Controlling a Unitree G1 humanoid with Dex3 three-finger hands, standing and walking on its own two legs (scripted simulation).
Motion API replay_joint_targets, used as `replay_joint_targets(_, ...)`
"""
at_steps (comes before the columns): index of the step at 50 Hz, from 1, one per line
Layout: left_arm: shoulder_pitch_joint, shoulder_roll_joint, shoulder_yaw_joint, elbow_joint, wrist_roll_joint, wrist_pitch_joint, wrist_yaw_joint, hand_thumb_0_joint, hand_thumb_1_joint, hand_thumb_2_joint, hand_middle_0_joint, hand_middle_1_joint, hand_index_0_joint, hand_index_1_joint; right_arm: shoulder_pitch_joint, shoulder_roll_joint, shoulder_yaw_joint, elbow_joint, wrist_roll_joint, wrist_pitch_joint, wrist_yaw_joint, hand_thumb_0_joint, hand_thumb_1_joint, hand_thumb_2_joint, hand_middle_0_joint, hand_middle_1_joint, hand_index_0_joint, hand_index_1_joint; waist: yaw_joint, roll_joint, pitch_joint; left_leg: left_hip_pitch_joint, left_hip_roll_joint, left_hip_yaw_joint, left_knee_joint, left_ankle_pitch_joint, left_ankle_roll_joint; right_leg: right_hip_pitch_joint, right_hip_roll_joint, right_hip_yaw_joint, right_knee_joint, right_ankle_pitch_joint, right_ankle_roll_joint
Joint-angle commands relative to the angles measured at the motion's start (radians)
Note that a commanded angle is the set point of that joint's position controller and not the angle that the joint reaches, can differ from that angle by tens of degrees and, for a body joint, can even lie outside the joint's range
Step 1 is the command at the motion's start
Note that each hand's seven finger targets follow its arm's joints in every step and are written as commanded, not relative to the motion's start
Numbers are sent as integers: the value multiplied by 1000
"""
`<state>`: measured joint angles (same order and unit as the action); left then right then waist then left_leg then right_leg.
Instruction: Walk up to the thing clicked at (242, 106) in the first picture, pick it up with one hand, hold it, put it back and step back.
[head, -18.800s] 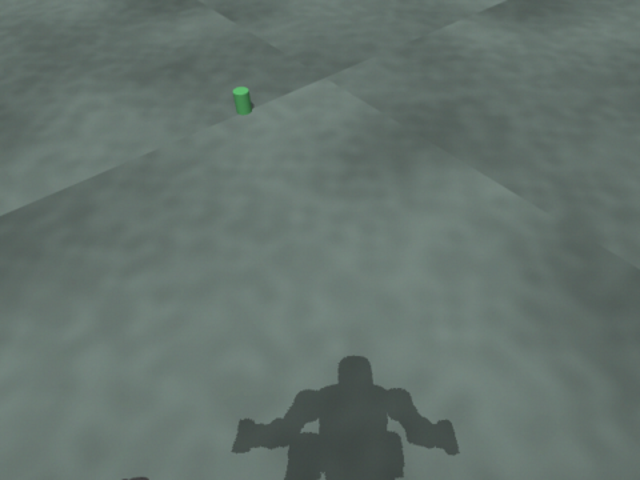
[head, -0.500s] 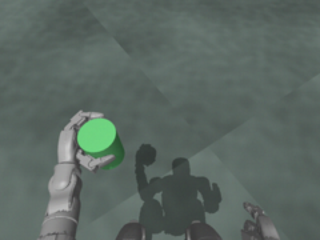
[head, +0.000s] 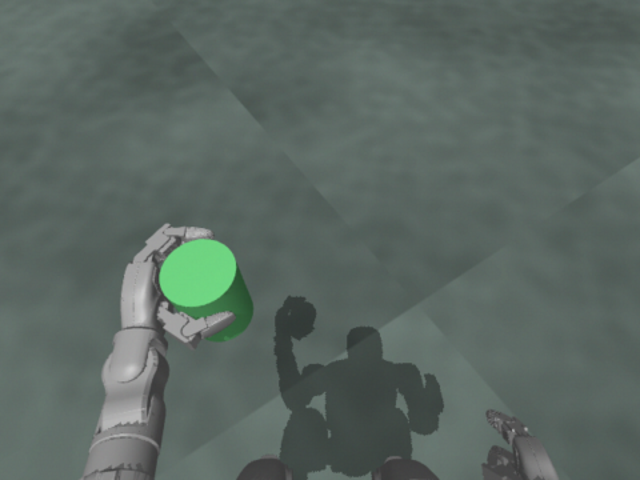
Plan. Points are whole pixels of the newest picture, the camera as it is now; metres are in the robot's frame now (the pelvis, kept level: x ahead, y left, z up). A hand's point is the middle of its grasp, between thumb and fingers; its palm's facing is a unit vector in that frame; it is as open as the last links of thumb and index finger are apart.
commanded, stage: hold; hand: left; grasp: from the side
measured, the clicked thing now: (211, 293) +0.33 +0.16 +0.02
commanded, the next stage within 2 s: none
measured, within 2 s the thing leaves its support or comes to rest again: neither
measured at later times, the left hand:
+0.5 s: hand (199, 282) +0.33 +0.16 +0.06, palm faces +0.03 -1.00 +0.01, open 11.8 cm
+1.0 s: hand (196, 289) +0.32 +0.16 +0.06, palm faces +0.03 -1.00 +0.01, open 11.8 cm
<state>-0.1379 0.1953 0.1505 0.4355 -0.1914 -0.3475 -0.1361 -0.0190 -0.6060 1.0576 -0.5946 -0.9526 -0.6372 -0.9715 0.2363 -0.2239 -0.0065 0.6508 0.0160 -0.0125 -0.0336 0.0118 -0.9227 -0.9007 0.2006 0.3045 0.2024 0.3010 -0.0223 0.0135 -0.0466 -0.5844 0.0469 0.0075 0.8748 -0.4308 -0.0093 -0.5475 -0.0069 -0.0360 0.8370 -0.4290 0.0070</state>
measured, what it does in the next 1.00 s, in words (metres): stands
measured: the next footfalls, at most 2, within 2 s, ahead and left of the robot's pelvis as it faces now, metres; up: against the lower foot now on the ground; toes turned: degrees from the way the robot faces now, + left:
none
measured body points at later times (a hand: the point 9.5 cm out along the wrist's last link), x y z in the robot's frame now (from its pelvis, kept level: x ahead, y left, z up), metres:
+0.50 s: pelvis +0.00 +0.00 +0.01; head +0.04 +0.00 +0.46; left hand +0.32 +0.22 +0.06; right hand +0.13 -0.24 -0.10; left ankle +0.00 +0.12 -0.70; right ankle -0.01 -0.13 -0.70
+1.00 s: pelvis -0.01 +0.00 +0.01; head +0.03 +0.00 +0.46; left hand +0.31 +0.22 +0.06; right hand +0.12 -0.24 -0.10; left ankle +0.00 +0.12 -0.70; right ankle -0.01 -0.13 -0.70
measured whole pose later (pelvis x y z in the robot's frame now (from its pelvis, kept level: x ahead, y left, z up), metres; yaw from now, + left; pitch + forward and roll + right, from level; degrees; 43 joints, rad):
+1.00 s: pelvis -0.01 +0.00 +0.01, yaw +0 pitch +6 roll -1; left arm -0.15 0.19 0.14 0.46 -0.19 -0.35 -0.13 -0.02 -0.60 1.06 -0.59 -0.96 -0.63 -0.97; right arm 0.23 -0.22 -0.01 0.66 0.02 -0.02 -0.02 0.01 -0.92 -0.90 0.20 0.30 0.20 0.30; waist -0.02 0.01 -0.03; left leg -0.52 0.04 0.01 0.81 -0.39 -0.01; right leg -0.48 -0.01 -0.03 0.78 -0.39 0.01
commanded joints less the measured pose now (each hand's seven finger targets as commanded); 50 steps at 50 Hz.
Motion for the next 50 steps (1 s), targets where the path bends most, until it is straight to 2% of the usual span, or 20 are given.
replay_joint_targets(1,-265,135,49,-233,-12,-67,2,0,18,1151,-1239,-1366,-1255,-1365,-26,-140,-54,-123,1,-42,-4,0,-917,-902,200,300,199,300,4,19,-265,179,-25,-9,-126,307,14,112,20,-3,-107,326,-18)
replay_joint_targets(10,-274,131,46,-273,-15,-62,11,0,33,1161,-1239,-1371,-1255,-1371,-36,-136,-51,-130,2,-46,-1,0,-916,-903,199,300,199,300,4,8,-277,200,-27,-7,-147,292,14,151,18,-1,-134,322,-16)
replay_joint_targets(12,-238,99,18,-242,-14,-54,9,0,12,1164,-1222,-1365,-1239,-1365,-34,-133,-49,-129,3,-46,2,0,-910,-902,199,300,199,300,5,-4,-241,191,-25,-8,-156,292,13,144,20,-6,-134,318,-18)
replay_joint_targets(13,-252,116,34,-250,-13,-54,10,0,42,1172,-1225,-1368,-1241,-1368,-33,-138,-54,-126,3,-45,-1,0,-909,-902,199,300,199,300,3,10,-248,200,-26,-5,-156,288,13,136,19,-2,-138,312,-17)
replay_joint_targets(15,-246,98,11,-227,-9,-48,7,0,62,1165,-1225,-1366,-1244,-1363,-25,-142,-54,-122,1,-47,-1,0,-906,-901,199,300,199,300,-12,-5,-243,210,-22,-12,-157,313,13,133,23,-9,-135,326,-18)
replay_joint_targets(18,-266,117,27,-244,-7,-45,15,0,62,1170,-1226,-1372,-1244,-1370,-20,-137,-51,-118,3,-46,0,0,-908,-901,200,300,199,300,-4,11,-268,233,-23,-8,-151,355,15,143,20,-5,-138,364,-16)
replay_joint_targets(19,-245,89,2,-225,-8,-44,11,0,44,1175,-1227,-1381,-1247,-1378,-13,-141,-53,-116,0,-47,1,0,-908,-901,200,300,199,300,-15,-15,-250,224,-21,-12,-151,360,16,146,22,-9,-134,369,-16)
replay_joint_targets(20,-295,126,35,-289,-12,-51,13,0,35,1183,-1227,-1382,-1244,-1381,-17,-136,-51,-116,-2,-48,1,0,-906,-901,199,300,199,300,0,11,-288,232,-23,-9,-147,374,17,166,17,-3,-136,389,-14)
replay_joint_targets(23,-250,107,36,-180,-6,-42,17,0,45,1194,-1230,-1390,-1248,-1389,-25,-136,-49,-114,-1,-45,-1,0,-905,-901,199,300,199,300,-11,-49,-218,191,-27,-2,-153,313,23,157,11,2,-154,362,-6)
replay_joint_targets(25,-298,120,40,-226,-8,-58,11,0,36,1191,-1238,-1396,-1256,-1395,-35,-128,-48,-112,-2,-47,6,0,-908,-902,199,300,199,300,4,12,-231,199,-29,0,-157,303,18,150,11,3,-153,336,-12)
replay_joint_targets(27,-234,110,38,-156,-2,-53,5,0,49,1195,-1237,-1389,-1254,-1389,-33,-137,-53,-119,-2,-44,4,0,-907,-902,199,300,199,300,1,-28,-220,186,-28,-1,-161,293,20,152,13,0,-153,328,-13)
replay_joint_targets(28,-264,129,55,-205,-9,-64,1,0,61,1197,-1238,-1390,-1255,-1390,-32,-137,-54,-119,-2,-43,5,0,-906,-902,200,300,199,300,6,-9,-236,187,-31,1,-161,287,19,166,11,3,-155,327,-13)
replay_joint_targets(32,-285,117,32,-268,-16,-79,-7,0,50,1182,-1240,-1387,-1258,-1385,-35,-135,-53,-126,-1,-47,9,0,-911,-903,199,300,199,300,9,18,-291,218,-30,-1,-160,317,15,182,14,2,-146,349,-17)
replay_joint_targets(34,-232,103,25,-205,-13,-72,-4,0,66,1193,-1252,-1397,-1269,-1396,-26,-138,-52,-120,0,-49,6,0,-913,-903,199,300,199,300,-1,-7,-267,218,-29,-1,-156,331,19,167,14,1,-149,364,-13)
replay_joint_targets(35,-291,122,28,-259,-13,-77,-2,0,59,1191,-1256,-1398,-1272,-1398,-27,-139,-53,-119,0,-49,6,0,-915,-904,199,300,199,300,-6,2,-275,222,-27,-4,-160,322,19,164,14,0,-151,355,-14)
replay_joint_targets(40,-282,111,25,-199,-6,-74,8,0,9,1191,-1248,-1399,-1265,-1401,-31,-139,-52,-111,0,-51,4,0,-916,-905,199,300,199,300,-11,-1,-222,210,-24,-10,-180,265,16,132,17,-5,-157,291,-17)
replay_joint_targets(44,-284,123,38,-225,-9,-72,9,0,25,1183,-1230,-1381,-1247,-1382,-40,-137,-51,-117,2,-53,3,0,-909,-903,199,300,199,300,8,8,-245,211,-27,-6,-186,253,13,160,15,-3,-163,282,-19)
replay_joint_targets(46,-261,79,-3,-175,-8,-65,2,0,47,1179,-1236,-1381,-1254,-1379,-45,-137,-51,-118,0,-55,5,0,-905,-902,199,300,199,300,-7,-15,-195,185,-26,-9,-190,225,15,135,18,-7,-167,258,-19)
replay_joint_targets(48,-299,135,50,-197,-10,-76,4,0,38,1191,-1242,-1390,-1259,-1390,-54,-135,-49,-117,2,-57,3,0,-907,-903,199,300,199,300,4,-3,-196,172,-31,0,-191,175,18,127,13,1,-180,214,-18)
replay_joint_targets(50,-310,137,51,-225,-17,-83,0,0,70,1191,-1238,-1385,-1256,-1384,-52,-137,-49,-120,1,-61,3,0,-905,-902,199,300,199,300,7,7,-230,184,-32,-1,-191,187,16,148,13,1,-173,226,-18)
